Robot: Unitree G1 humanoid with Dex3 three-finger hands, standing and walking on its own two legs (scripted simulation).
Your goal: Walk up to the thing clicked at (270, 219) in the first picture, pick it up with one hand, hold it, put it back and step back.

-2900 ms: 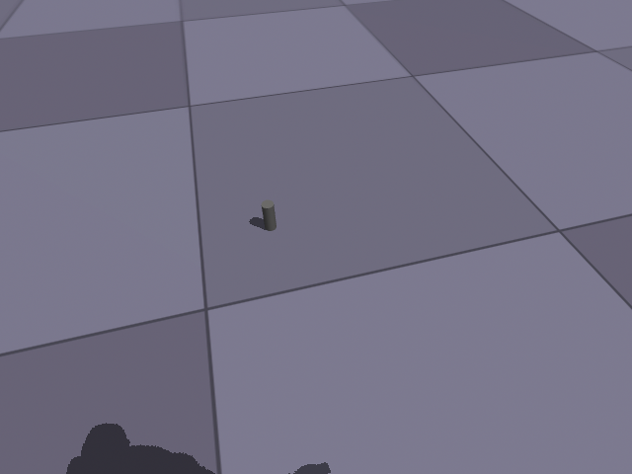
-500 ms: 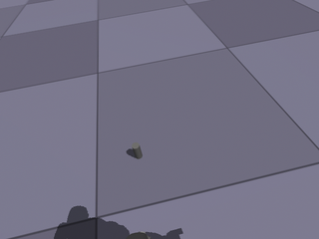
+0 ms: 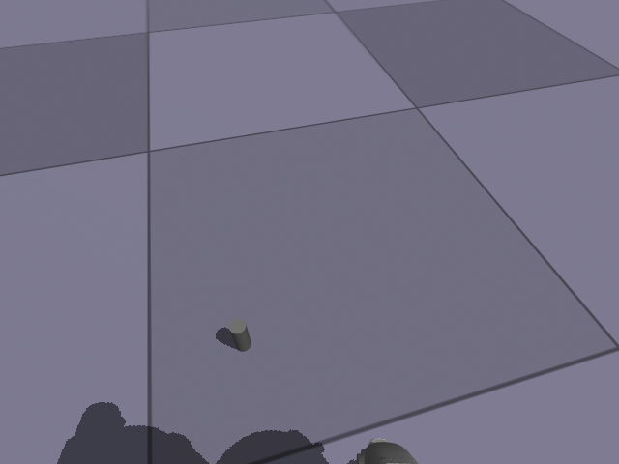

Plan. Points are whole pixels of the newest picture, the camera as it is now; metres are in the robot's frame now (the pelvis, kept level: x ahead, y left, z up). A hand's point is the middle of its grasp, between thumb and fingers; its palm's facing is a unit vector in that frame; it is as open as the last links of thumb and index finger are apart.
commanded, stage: walk up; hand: left
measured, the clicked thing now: (240, 335) +0.62 +0.21 -0.70
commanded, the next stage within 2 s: stand in 2.00 s
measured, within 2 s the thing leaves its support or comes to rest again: neither
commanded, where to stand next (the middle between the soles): +0.27 +0.02 m, yaw -1 degrees
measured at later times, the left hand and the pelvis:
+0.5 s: hand out of the picture +0.17 +0.31 -0.15, palm faces -0.02 -0.91 -0.41, open 7.4 cm; pelvis +0.14 +0.03 -0.02, yaw +0 degrees
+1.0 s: hand (144, 385) +0.29 +0.27 -0.15, palm faces -0.06 -0.93 -0.36, open 7.4 cm; pelvis +0.19 +0.02 +0.00, yaw -2 degrees
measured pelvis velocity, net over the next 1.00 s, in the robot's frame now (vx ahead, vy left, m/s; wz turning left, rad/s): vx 0.19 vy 0.02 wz -0.03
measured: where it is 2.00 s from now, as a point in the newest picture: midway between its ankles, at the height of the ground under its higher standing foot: outside the picture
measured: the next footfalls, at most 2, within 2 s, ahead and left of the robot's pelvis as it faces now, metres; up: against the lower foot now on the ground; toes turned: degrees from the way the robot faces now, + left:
right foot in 0.08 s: +0.17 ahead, -0.14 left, +0.00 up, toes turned -4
left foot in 0.46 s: +0.26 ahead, +0.16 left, +0.00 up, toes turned +2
